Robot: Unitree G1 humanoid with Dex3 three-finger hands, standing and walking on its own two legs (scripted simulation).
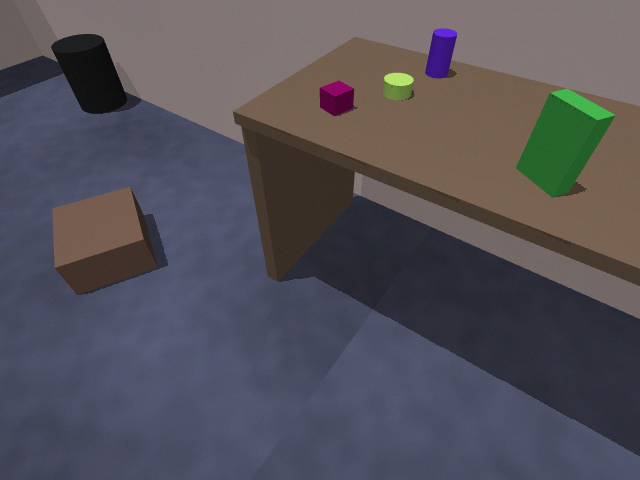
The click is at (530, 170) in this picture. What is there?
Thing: carton on end
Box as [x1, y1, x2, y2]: [516, 88, 615, 197]
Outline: 567,88 551,92 549,94 516,166 517,169 552,197 565,193 569,190 615,115
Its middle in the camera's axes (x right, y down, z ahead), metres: +0.47 -0.19 +0.75
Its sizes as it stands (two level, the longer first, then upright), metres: 0.106 0.043 0.173
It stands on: a support 0.74 m high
